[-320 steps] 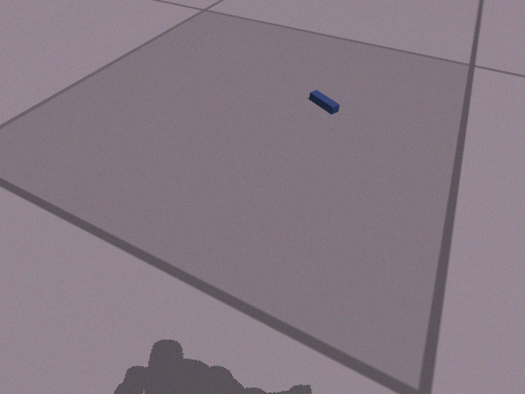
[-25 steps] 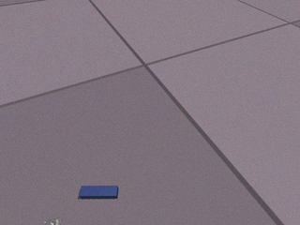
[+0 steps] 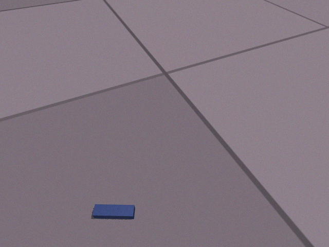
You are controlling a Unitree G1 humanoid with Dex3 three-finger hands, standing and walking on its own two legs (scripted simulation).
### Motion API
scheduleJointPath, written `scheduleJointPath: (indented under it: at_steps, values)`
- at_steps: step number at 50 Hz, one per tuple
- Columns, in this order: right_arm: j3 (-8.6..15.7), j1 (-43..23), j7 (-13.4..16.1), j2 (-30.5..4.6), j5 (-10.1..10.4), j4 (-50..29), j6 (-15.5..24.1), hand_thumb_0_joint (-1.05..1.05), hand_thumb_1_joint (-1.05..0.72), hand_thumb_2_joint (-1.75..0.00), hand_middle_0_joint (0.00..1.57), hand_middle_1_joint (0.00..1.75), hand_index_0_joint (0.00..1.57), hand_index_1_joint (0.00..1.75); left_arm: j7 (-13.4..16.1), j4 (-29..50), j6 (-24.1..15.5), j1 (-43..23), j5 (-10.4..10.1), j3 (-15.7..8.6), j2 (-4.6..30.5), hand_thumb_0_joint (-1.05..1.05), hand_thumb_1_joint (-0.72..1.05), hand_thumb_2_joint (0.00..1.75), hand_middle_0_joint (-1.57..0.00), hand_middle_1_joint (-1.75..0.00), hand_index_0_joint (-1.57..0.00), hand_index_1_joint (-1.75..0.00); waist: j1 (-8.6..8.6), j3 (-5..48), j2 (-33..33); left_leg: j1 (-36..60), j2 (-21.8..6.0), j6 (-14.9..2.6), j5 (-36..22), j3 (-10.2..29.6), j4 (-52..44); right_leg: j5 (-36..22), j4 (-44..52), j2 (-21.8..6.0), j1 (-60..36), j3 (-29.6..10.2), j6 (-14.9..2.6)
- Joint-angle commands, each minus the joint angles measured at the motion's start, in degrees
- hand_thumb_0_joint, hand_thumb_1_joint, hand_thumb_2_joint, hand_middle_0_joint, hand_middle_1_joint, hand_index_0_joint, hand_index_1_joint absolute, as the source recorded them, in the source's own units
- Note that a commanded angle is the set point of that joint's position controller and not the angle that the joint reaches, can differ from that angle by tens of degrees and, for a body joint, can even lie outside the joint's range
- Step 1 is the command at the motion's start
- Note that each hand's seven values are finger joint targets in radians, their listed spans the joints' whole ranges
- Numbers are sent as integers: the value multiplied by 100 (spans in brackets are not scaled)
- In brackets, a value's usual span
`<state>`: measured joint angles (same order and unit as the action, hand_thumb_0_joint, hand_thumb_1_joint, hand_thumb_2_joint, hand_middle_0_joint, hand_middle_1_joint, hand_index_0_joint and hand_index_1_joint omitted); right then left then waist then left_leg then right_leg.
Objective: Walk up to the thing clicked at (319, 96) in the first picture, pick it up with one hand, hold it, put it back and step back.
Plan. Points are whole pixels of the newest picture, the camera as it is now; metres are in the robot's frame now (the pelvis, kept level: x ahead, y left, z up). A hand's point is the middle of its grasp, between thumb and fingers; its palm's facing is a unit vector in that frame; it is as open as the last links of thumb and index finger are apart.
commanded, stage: walk up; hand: left
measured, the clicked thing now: (114, 211) +0.44 +0.30 -0.75
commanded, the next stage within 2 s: stand in 0.48 s
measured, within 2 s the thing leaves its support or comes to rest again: neither
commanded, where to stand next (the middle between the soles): +0.05 -0.03 m, yaw +1 degrees
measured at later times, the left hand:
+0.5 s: hand out of the picture +0.10 +0.25 -0.15, palm faces +0.02 -0.95 -0.32, open 7.4 cm
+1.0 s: hand out of the picture +0.08 +0.25 -0.15, palm faces +0.00 -0.94 -0.35, open 7.4 cm
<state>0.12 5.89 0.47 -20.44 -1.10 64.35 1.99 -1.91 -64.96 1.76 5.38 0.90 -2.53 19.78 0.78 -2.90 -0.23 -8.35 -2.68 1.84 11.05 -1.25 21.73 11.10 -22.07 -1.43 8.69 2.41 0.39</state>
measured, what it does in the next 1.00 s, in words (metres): stands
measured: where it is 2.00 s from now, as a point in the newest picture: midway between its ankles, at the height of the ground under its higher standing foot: outside the picture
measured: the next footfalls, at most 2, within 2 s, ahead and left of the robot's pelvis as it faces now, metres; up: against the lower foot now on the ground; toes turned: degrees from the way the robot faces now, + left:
none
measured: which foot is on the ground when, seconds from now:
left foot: down 0.00-1.00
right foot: down 0.00-1.00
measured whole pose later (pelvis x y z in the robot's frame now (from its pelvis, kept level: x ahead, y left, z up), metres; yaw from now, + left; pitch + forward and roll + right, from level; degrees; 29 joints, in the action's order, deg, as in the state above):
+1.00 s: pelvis +0.00 +0.00 +0.00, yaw +0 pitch -3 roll +0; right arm -0.2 5.5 -0.9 -20.0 -1.1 66.0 0.4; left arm -0.6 -65.9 -0.4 5.3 0.4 -0.6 19.9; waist 0.2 -3.0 0.7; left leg -5.9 -2.7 2.2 9.1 -1.2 17.6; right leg 9.6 -18.5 -1.3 6.5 2.6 0.4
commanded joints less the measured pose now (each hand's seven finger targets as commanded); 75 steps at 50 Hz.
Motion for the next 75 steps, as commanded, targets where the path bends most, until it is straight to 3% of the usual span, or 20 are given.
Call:
scheduleJointPath:
  at_steps: [1, 15, 23, 24, 26, 33, 39, 43, 55, 62, 69, 74, 75]
  values:
    - [248, -231, 93, -1291, 38, -339, 106, 0, -90, -90, 20, 30, 20, 30, 85, 457, -167, -352, -10, -212, 1207, 0, 90, 90, -20, -30, -20, -30, -66, 391, -29, 55, -464, -295, -450, 399, -341, -127, 516, -557, 13, -626, -188]
    - [250, -118, 122, -1293, 35, -320, 96, 0, -90, -90, 20, 30, 20, 30, 105, 501, -155, -306, 1, -236, 1191, 0, 90, 90, -20, -30, -20, -30, -78, 507, -35, -42, -523, -309, -827, 407, -326, -712, 398, -570, -319, -545, -192]
    - [237, -72, 118, -1248, 36, -334, 82, 0, -90, -90, 20, 30, 20, 30, 104, 541, -149, -331, -4, -252, 1175, 0, 90, 90, -20, -30, -20, -30, -70, 410, -64, -67, -489, -288, -683, 397, -352, -469, 473, -578, -269, -586, -206]
    - [200, -399, 67, -1204, 16, -342, 36, 0, -90, -90, 20, 30, 20, 30, 134, 484, -245, -326, -61, -128, 1099, 0, 90, 90, -20, -30, -20, -30, -33, 453, 291, 99, -555, -234, -979, 431, -381, -870, 545, -679, -278, -647, -181]
    - [196, -364, 38, -1165, 35, -356, 14, 0, -90, -90, 20, 30, 20, 30, 164, 446, -301, -344, -66, -135, 1168, 0, 90, 90, -20, -30, -20, -30, -71, 510, 168, 130, -567, -199, -1155, 460, -409, -1147, 511, -679, -408, -599, -158]
    - [184, -361, -8, -1204, 46, -257, -35, 0, -90, -90, 20, 30, 20, 30, 197, 346, -338, -369, -55, -61, 1209, 0, 90, 90, -20, -30, -20, -30, -93, 455, -45, 291, -569, -197, -868, 459, -578, -906, 658, -643, -324, -563, -121]
    - [187, -328, -48, -1207, 41, -199, -50, 0, -90, -90, 20, 30, 20, 30, 208, 322, -358, -370, -58, -14, 1214, 0, 90, 90, -20, -30, -20, -30, -96, 338, -82, 223, -536, -201, -467, 466, -659, -331, 808, -628, -174, -588, -85]
    - [188, -365, -48, -1172, 36, -213, -45, 0, -90, -90, 20, 30, 20, 30, 223, 309, -368, -364, -53, -9, 1261, 0, 90, 90, -20, -30, -20, -30, -101, 468, -15, 286, -567, -210, -686, 473, -654, -718, 725, -668, -296, -585, -98]
    - [183, -353, -44, -1172, 45, -173, -42, 0, -90, -90, 20, 30, 20, 30, 222, 292, -357, -249, -48, 21, 1273, 0, 90, 90, -20, -30, -20, -30, -79, 388, 16, 295, -567, -198, -672, 482, -679, -559, 700, -631, -173, -551, -108]
    - [169, -280, -47, -1183, 39, -163, -51, 0, -90, -90, 20, 30, 20, 30, 212, 293, -356, -207, -46, 34, 1270, 0, 90, 90, -20, -30, -20, -30, -84, 357, 79, 181, -534, -219, -384, 466, -690, -439, 760, -673, -196, -627, -112]
    - [184, -276, -41, -1210, 40, -197, -49, 0, -90, -90, 20, 30, 20, 30, 227, 299, -366, -164, -44, 31, 1271, 0, 90, 90, -20, -30, -20, -30, -77, 465, 20, 328, -574, -228, -768, 481, -638, -726, 685, -672, -238, -583, -109]
    - [176, -273, -34, -1186, 50, -199, -55, 0, -90, -90, 20, 30, 20, 30, 226, 304, -351, -193, -51, 36, 1266, 0, 90, 90, -20, -30, -20, -30, -78, 337, 18, 177, -549, -206, -658, 505, -701, -561, 671, -643, -240, -534, -101]
    - [187, -255, -32, -1211, 32, -210, -50, 0, -90, -90, 20, 30, 20, 30, 228, 321, -364, -178, -48, 22, 1285, 0, 90, 90, -20, -30, -20, -30, -77, 486, 18, 287, -562, -226, -808, 466, -626, -766, 659, -681, -293, -574, -117]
